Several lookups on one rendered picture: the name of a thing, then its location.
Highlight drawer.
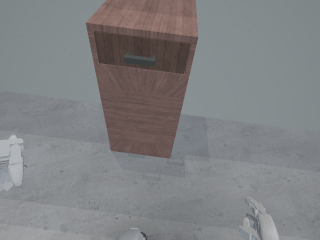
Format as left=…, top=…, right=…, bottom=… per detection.
left=93, top=31, right=190, bottom=74

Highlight cabinet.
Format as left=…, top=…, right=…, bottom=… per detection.
left=86, top=0, right=199, bottom=159

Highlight right robot hand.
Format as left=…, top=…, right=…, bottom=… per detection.
left=239, top=196, right=280, bottom=240

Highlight left robot shin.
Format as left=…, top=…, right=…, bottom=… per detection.
left=129, top=228, right=142, bottom=235

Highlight robot left thigh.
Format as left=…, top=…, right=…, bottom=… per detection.
left=116, top=230, right=146, bottom=240

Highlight left robot hand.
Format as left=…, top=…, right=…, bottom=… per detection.
left=0, top=134, right=28, bottom=192

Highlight handle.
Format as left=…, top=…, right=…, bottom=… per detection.
left=123, top=51, right=156, bottom=67

